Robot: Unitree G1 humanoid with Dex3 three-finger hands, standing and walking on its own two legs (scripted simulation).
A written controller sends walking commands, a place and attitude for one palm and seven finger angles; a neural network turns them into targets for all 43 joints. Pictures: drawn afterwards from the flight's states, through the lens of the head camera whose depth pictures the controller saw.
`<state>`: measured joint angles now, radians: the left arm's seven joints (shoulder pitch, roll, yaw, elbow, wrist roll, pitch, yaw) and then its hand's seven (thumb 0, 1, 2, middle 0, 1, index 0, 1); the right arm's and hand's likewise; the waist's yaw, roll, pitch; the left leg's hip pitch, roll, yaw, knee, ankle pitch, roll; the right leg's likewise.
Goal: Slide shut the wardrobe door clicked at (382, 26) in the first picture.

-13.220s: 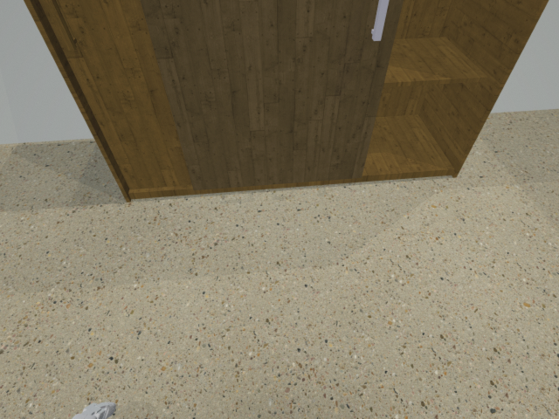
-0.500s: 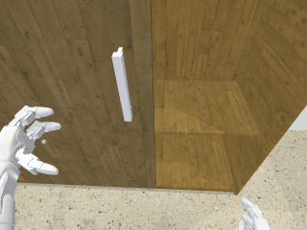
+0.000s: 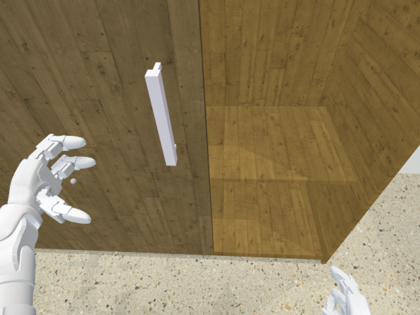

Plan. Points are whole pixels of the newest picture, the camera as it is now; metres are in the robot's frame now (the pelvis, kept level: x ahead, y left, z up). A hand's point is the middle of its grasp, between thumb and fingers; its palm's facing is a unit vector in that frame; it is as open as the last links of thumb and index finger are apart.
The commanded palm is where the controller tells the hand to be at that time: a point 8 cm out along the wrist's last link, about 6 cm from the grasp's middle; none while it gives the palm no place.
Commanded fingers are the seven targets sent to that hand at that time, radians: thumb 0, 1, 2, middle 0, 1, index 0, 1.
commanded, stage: move the hooked fingers beside the handle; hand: left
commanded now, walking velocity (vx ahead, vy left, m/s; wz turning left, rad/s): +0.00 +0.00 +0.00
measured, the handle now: (165, 118) +0.49 +0.13 +0.12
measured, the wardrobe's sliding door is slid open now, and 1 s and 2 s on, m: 0.51 0.51 0.51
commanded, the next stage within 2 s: none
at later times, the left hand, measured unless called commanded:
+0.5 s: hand (106, 158) +0.36 +0.22 +0.13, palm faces +0.01 -1.00 -0.04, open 14.0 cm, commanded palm +0.34 +0.28 +0.13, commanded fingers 0.00 -0.50 0.30 -0.30 -1.20 -0.30 -1.20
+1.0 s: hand (127, 143) +0.41 +0.20 +0.12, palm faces +0.01 -1.00 -0.02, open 14.0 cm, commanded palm +0.39 +0.25 +0.12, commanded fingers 0.00 -0.50 0.30 -0.30 -1.20 -0.30 -1.20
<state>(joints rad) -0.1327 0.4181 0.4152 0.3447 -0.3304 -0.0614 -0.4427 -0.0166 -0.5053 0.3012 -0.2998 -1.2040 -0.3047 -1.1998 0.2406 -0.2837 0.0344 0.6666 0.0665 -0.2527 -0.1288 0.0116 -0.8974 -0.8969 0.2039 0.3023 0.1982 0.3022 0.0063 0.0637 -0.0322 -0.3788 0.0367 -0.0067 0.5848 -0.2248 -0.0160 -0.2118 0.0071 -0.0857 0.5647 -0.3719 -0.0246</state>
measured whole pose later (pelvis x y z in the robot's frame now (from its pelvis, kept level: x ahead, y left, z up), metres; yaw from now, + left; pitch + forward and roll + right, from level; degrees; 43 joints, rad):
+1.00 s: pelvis +0.01 +0.01 +0.00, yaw -1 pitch +4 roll -1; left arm -0.47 0.34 0.28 0.61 -0.22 -0.09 -0.22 -0.02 -0.50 0.30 -0.30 -1.20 -0.30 -1.20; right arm 0.28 -0.27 0.02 0.68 0.06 -0.09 -0.08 0.01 -0.90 -0.90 0.20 0.30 0.20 0.30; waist -0.05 0.05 -0.03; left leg -0.44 0.03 0.02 0.61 -0.25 0.00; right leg -0.28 0.00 -0.06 0.59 -0.38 -0.01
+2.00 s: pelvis +0.01 +0.02 -0.01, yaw -2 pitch +7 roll -1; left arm -0.60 0.35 0.30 0.79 -0.19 -0.18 -0.19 -0.02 -0.50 0.30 -0.32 -1.22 -0.33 -1.22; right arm 0.30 -0.27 0.01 0.66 0.05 -0.03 -0.05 0.01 -0.90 -0.90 0.20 0.30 0.20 0.30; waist -0.07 0.04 -0.04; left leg -0.51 0.04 0.03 0.66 -0.27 0.01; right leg -0.35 0.00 -0.04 0.62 -0.39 0.00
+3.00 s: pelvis +0.01 +0.01 -0.01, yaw -2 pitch +6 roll -1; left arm -0.62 0.29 0.25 0.79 -0.17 -0.17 -0.10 -0.02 -0.50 0.30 -0.32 -1.22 -0.32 -1.21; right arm 0.32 -0.27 0.00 0.68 0.05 -0.02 -0.03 0.01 -0.90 -0.90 0.20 0.30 0.20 0.30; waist -0.07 0.05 -0.05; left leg -0.49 0.05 0.02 0.64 -0.26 -0.01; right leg -0.33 0.01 -0.05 0.63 -0.39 -0.02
